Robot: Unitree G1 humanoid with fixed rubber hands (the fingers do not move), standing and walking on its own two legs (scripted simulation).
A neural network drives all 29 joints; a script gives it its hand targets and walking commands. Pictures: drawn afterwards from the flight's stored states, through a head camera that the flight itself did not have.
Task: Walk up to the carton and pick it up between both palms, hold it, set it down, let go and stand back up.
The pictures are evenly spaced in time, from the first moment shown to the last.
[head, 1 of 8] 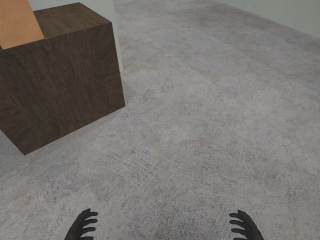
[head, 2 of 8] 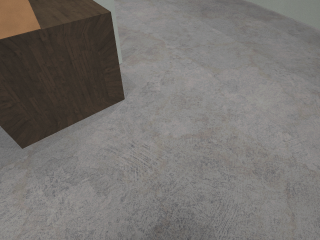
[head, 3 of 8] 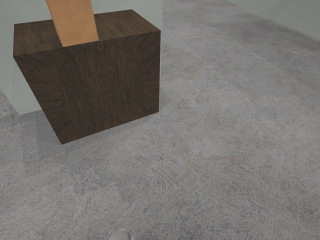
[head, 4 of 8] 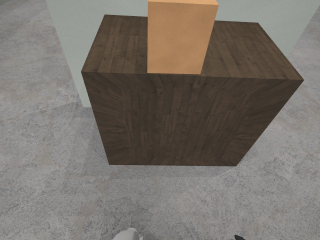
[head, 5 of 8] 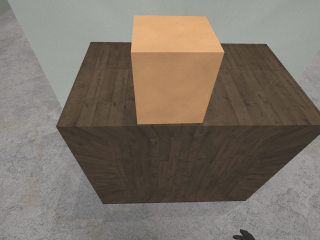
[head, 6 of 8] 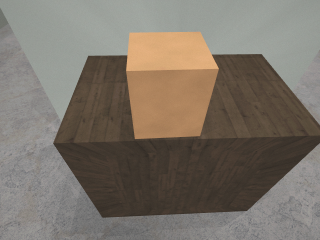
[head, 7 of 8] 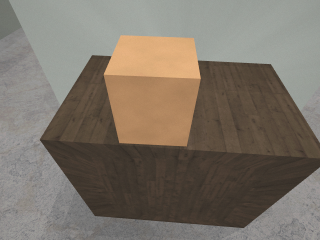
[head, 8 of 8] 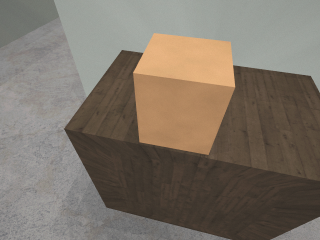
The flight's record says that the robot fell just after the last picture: no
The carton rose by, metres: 0.00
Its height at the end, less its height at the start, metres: +0.00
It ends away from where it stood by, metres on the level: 0.00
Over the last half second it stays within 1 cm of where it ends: yes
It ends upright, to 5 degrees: yes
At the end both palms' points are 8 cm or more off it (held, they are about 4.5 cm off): yes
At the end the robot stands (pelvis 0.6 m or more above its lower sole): yes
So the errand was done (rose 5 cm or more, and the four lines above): no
